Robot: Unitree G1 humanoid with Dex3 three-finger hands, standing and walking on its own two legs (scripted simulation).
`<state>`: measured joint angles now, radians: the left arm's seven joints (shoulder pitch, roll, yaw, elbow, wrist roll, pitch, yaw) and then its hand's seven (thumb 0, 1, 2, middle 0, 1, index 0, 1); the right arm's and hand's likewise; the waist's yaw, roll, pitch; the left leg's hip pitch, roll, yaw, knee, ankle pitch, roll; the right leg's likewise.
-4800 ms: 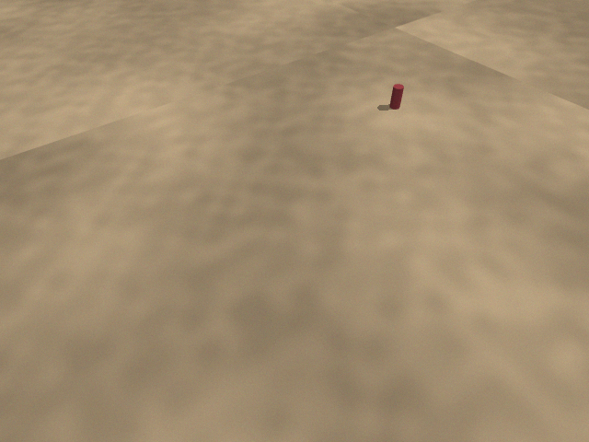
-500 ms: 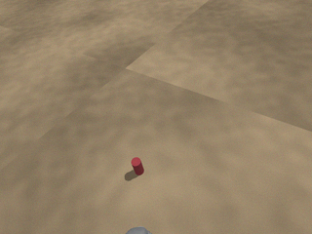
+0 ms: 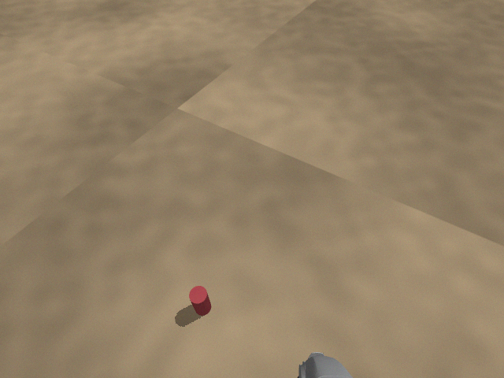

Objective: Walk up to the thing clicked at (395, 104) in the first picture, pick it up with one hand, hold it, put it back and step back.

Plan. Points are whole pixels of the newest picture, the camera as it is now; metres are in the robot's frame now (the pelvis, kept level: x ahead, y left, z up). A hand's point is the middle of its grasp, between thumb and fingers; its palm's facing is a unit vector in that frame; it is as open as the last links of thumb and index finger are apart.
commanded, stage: walk up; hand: left
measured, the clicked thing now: (200, 301) +0.48 +0.21 -0.70
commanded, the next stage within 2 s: stand in 1.66 s
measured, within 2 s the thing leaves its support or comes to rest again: neither
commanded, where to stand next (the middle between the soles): +0.14 +0.00 m, yaw +0 degrees
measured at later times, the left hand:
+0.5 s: hand out of the picture +0.15 +0.27 -0.16, palm faces -0.02 -0.93 -0.37, open 7.4 cm
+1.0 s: hand (118, 358) +0.19 +0.26 -0.14, palm faces -0.01 -0.94 -0.35, open 7.4 cm
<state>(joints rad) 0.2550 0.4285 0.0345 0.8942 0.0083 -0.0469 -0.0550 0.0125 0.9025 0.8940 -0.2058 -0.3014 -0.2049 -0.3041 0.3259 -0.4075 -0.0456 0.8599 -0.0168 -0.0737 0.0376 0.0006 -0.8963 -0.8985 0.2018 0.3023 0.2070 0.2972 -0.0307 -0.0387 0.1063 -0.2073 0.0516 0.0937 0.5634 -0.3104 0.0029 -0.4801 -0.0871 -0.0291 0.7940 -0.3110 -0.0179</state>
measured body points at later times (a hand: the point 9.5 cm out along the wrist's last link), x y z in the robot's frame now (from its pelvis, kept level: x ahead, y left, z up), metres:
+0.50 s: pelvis +0.09 +0.00 -0.01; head +0.11 +0.00 +0.44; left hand +0.15 +0.32 -0.14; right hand +0.17 -0.31 -0.13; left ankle +0.13 +0.13 -0.73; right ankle +0.13 -0.14 -0.73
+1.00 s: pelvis +0.11 +0.00 +0.01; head +0.12 +0.00 +0.46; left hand +0.19 +0.31 -0.11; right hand +0.23 -0.29 -0.11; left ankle +0.13 +0.13 -0.73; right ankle +0.13 -0.14 -0.73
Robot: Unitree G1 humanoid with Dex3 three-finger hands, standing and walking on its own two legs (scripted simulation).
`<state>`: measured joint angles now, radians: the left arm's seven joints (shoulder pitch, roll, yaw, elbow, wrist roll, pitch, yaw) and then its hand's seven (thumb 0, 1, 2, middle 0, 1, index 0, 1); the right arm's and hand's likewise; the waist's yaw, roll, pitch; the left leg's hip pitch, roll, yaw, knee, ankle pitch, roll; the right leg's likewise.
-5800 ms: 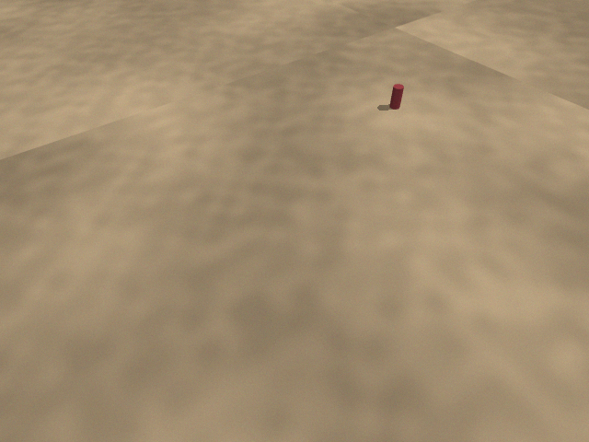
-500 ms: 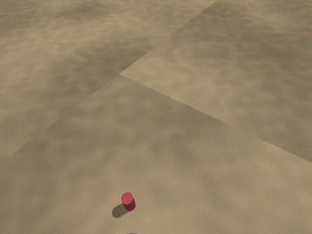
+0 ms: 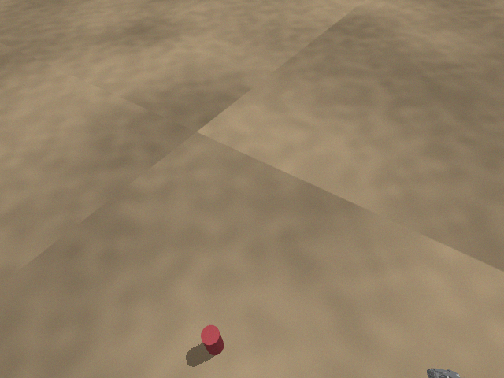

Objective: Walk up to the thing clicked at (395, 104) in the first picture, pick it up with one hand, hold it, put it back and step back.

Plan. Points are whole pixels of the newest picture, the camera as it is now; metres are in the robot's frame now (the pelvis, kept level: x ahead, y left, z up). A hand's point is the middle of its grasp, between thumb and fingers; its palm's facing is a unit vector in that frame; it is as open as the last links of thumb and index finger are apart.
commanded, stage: walk up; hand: left
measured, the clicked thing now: (212, 340) +0.37 +0.21 -0.71
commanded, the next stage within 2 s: stand in 0.66 s
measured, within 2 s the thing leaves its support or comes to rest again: neither
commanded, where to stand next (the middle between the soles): +0.03 +0.00 m, yaw +0 degrees
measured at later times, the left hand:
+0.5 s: hand out of the picture +0.08 +0.25 -0.15, palm faces -0.03 -0.94 -0.33, open 7.4 cm
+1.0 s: hand out of the picture +0.09 +0.25 -0.15, palm faces -0.02 -0.94 -0.33, open 7.4 cm
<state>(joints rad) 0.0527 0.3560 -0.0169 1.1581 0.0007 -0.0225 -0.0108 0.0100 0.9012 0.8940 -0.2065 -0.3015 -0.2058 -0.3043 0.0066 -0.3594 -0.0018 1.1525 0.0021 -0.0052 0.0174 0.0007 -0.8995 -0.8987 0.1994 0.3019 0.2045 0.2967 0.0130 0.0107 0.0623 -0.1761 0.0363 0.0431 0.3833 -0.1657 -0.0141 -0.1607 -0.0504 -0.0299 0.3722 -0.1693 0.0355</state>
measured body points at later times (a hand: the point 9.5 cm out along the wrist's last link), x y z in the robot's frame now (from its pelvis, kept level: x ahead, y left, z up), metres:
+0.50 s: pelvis +0.00 +0.00 +0.00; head +0.01 +0.00 +0.45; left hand +0.08 +0.30 -0.13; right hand +0.07 -0.30 -0.13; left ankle +0.03 +0.13 -0.74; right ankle +0.02 -0.14 -0.74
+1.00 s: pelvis +0.01 +0.00 +0.00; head +0.02 +0.00 +0.45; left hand +0.09 +0.30 -0.13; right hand +0.10 -0.30 -0.13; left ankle +0.03 +0.13 -0.74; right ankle +0.02 -0.14 -0.74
